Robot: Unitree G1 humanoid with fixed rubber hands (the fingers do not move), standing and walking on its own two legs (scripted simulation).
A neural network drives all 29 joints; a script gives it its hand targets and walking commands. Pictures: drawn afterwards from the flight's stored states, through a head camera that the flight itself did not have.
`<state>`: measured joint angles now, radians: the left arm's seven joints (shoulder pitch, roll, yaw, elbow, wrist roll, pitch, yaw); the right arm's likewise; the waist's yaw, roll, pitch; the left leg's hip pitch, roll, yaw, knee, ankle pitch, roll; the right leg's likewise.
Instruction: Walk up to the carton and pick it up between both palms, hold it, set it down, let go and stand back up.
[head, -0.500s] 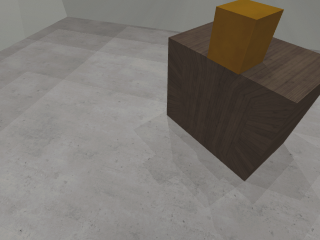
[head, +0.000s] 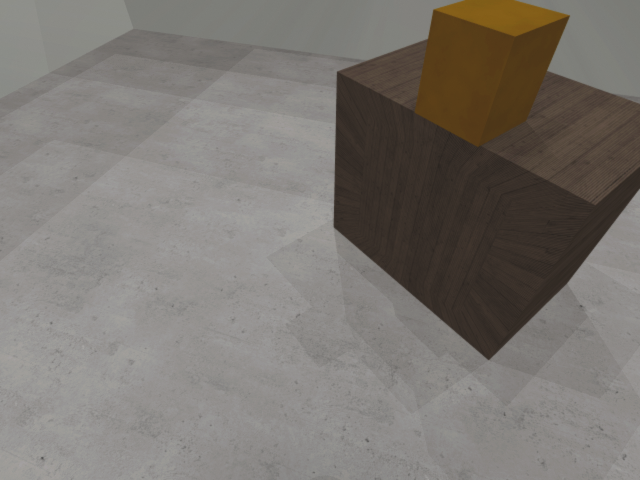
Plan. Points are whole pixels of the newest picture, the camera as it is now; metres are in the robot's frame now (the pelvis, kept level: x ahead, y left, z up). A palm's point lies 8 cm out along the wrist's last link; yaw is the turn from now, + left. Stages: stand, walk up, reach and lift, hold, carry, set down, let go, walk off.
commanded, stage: stand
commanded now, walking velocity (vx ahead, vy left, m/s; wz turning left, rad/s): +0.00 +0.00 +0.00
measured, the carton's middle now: (483, 69) +1.00 -0.37 +0.07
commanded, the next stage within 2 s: walk up in 0.90 s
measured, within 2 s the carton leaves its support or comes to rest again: neither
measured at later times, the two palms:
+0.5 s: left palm out of the picture +0.08 +0.27 -0.12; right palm out of the picture +0.07 -0.29 -0.11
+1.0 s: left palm out of the picture +0.07 +0.27 -0.12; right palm out of the picture +0.07 -0.29 -0.11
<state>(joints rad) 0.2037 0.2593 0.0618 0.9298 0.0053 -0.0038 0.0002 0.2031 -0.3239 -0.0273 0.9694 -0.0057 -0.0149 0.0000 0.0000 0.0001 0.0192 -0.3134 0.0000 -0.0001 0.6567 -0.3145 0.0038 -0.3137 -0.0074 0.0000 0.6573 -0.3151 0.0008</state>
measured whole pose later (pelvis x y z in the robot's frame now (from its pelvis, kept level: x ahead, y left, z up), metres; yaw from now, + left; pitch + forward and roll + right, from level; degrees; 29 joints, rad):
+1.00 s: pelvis +0.00 +0.00 +0.00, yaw +0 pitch -1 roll +0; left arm 0.20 0.26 0.06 0.95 0.01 0.00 0.00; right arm 0.20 -0.32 -0.03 0.98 -0.01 -0.01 0.00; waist 0.00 0.00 0.02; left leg -0.31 0.00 0.00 0.61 -0.29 0.00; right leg -0.31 -0.01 0.00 0.61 -0.29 0.00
